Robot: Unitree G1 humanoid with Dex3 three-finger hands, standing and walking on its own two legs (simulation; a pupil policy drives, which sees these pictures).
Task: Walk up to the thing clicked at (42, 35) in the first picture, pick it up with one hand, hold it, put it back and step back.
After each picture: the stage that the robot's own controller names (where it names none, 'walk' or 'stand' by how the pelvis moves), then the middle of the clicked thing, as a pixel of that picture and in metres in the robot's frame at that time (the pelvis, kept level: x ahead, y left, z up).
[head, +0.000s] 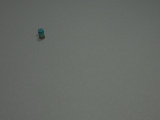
stand; (41, 34) +1.45 +0.40 -0.72
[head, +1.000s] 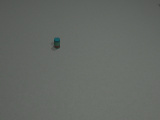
walk; (57, 43) +1.35 +0.15 -0.69
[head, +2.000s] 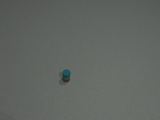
walk; (66, 76) +0.80 +0.05 -0.70
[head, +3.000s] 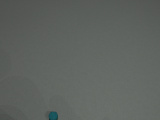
walk; (53, 118) +0.47 +0.14 -0.71
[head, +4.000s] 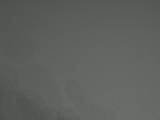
stand; out of the picture +0.35 +0.15 -0.71
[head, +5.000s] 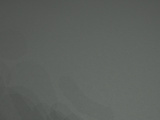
stand; out of the picture +0.32 +0.15 -0.72
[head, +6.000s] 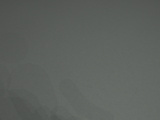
stand; out of the picture +0.33 +0.15 -0.73
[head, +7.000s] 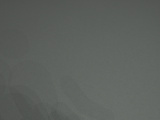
stand; out of the picture +0.33 +0.14 -0.73
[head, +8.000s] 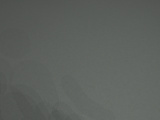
stand; out of the picture +0.33 +0.14 -0.73
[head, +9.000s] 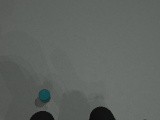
go down; (44, 96) +0.37 +0.14 -0.55
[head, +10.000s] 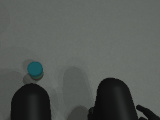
go down; (36, 71) +0.42 +0.16 -0.33
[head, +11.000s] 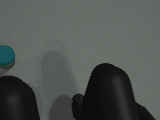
close in; (5, 58) +0.42 +0.18 -0.25
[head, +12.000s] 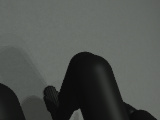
close; out of the picture +0.42 +0.21 -0.23
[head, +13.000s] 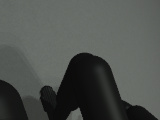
lift; out of the picture +0.41 +0.21 -0.23
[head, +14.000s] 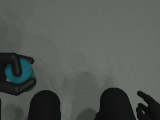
lift; (22, 76) +0.33 +0.18 -0.04
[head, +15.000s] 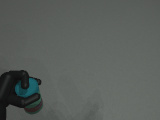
hold; (30, 96) +0.30 +0.16 -0.01
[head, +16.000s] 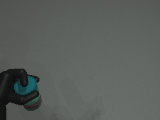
hold; (29, 94) +0.31 +0.17 -0.01
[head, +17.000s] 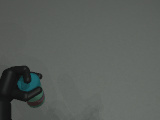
crouch; (32, 91) +0.32 +0.16 -0.02
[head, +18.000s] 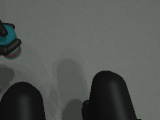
lower; (7, 43) +0.46 +0.17 -0.10
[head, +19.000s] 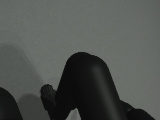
lower; out of the picture +0.45 +0.25 -0.23
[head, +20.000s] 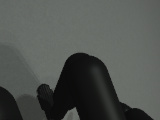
lower; out of the picture +0.44 +0.25 -0.24
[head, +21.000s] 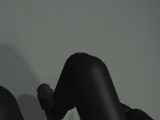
lower; out of the picture +0.44 +0.24 -0.24
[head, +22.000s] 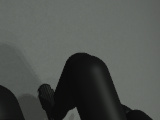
lower; out of the picture +0.44 +0.24 -0.24
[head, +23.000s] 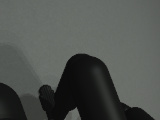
loosen; out of the picture +0.43 +0.21 -0.24
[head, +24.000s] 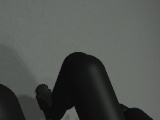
withdraw; out of the picture +0.42 +0.21 -0.24
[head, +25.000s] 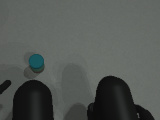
walk; (37, 64) +0.44 +0.16 -0.33
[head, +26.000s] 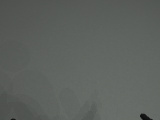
stand; out of the picture +0.36 +0.11 -0.66
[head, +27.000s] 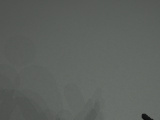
stand; out of the picture +0.36 +0.13 -0.67
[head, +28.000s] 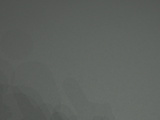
stand; out of the picture +0.37 +0.12 -0.69
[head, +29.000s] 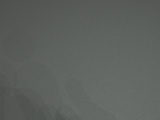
walk; out of the picture +0.39 +0.13 -0.72
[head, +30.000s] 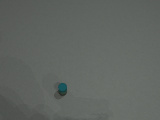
walk; (62, 89) +0.53 +0.08 -0.70
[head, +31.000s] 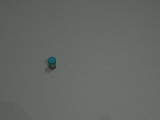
walk; (52, 63) +0.80 +0.18 -0.70
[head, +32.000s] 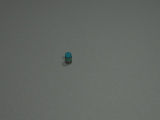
stand; (68, 58) +1.02 +0.12 -0.70
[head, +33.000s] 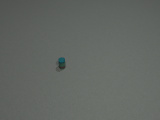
stand; (62, 63) +1.02 +0.14 -0.72
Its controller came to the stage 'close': yes
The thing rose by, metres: 0.70
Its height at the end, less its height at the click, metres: +0.00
